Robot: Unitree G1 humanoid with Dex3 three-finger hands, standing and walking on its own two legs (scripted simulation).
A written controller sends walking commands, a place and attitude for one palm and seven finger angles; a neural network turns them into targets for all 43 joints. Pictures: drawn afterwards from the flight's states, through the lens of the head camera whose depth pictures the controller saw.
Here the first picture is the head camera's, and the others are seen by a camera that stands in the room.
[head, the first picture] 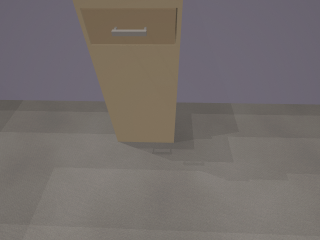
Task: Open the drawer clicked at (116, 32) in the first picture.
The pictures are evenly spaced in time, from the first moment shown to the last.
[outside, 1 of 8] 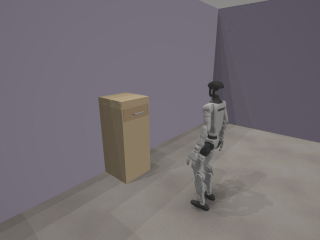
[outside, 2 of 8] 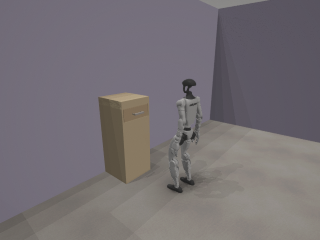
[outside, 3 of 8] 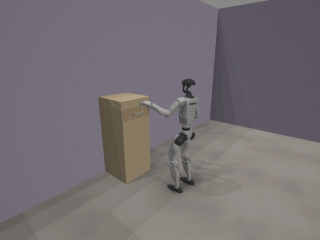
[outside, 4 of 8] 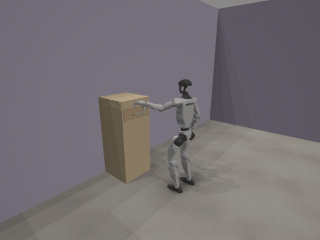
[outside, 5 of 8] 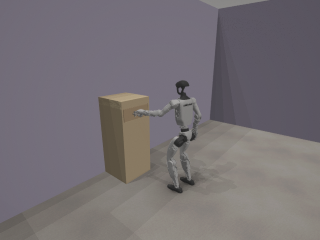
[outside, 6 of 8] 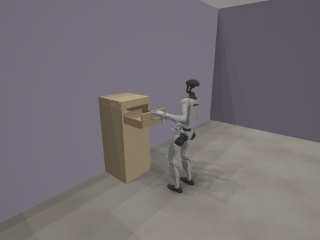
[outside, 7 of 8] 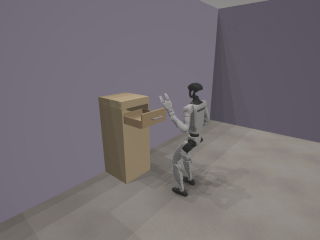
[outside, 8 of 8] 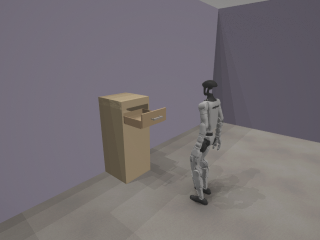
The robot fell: no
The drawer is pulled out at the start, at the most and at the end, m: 0.00 0.30 0.30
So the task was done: yes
